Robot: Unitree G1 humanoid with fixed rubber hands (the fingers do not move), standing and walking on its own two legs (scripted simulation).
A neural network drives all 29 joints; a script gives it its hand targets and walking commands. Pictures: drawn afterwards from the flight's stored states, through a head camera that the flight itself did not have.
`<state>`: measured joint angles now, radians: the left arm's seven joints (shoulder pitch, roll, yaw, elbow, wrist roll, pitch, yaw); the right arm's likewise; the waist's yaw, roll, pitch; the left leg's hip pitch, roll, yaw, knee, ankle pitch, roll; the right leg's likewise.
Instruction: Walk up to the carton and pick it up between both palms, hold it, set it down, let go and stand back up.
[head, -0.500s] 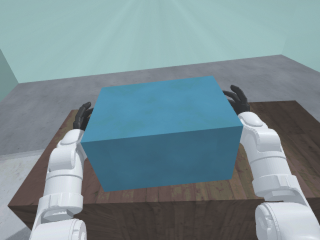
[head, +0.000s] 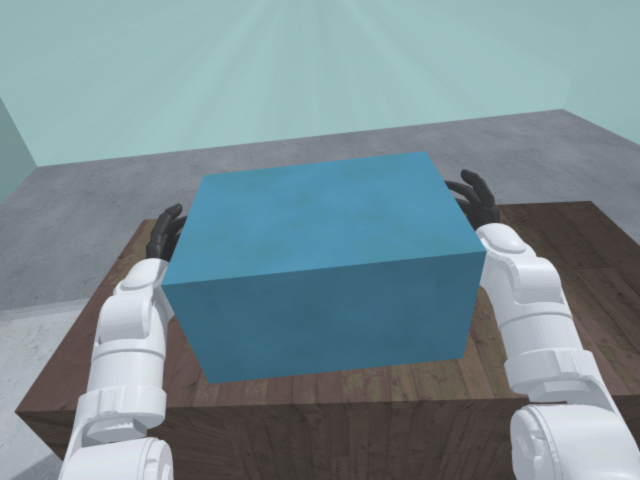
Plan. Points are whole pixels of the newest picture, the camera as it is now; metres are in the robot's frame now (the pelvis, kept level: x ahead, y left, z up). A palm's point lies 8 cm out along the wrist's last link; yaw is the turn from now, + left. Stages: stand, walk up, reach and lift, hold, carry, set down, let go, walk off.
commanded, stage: hold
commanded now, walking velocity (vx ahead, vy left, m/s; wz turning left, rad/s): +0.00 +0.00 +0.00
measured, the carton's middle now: (324, 260) +0.36 +0.01 +0.16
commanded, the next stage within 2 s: set down in 0.26 s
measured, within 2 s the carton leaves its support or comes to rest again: neither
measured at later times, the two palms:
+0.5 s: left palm (161, 264) +0.34 +0.22 +0.18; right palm (479, 217) +0.37 -0.18 +0.21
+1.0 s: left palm (187, 258) +0.39 +0.21 +0.15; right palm (473, 252) +0.40 -0.19 +0.13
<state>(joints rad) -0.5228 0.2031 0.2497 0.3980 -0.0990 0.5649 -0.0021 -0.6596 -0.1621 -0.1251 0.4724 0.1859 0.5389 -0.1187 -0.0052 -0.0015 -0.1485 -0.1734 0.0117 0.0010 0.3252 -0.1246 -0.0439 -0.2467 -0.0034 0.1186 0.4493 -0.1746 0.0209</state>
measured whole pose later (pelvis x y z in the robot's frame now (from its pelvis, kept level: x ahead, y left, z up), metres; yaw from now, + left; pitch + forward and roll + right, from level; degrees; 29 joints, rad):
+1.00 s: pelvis +0.03 +0.00 +0.00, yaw +0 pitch -2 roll +2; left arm -0.52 0.13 0.30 0.42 0.04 0.33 -0.08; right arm -0.52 -0.12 -0.18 0.50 0.06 0.17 -0.02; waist -0.01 0.00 -0.03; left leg -0.12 0.01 0.00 0.30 -0.16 -0.04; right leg -0.19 0.00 0.12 0.42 -0.21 0.02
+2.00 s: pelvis +0.05 +0.01 +0.00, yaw +0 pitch +4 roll +1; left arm -0.45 0.13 0.29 0.68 0.04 0.00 -0.05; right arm -0.52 -0.10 -0.21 0.69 -0.06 -0.05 0.02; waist 0.00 0.00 -0.03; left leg -0.20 0.02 0.00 0.32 -0.18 -0.04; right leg -0.26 0.00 0.11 0.41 -0.21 0.02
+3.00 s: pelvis +0.04 +0.01 +0.00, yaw +0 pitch +14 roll +0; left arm -0.48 0.13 0.22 1.03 -0.03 -0.36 0.04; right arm -0.58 -0.14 -0.21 1.00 -0.04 -0.32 0.06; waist 0.00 0.00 -0.15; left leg -0.46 0.03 0.00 0.42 -0.20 -0.04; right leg -0.48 0.01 0.11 0.41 -0.18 0.03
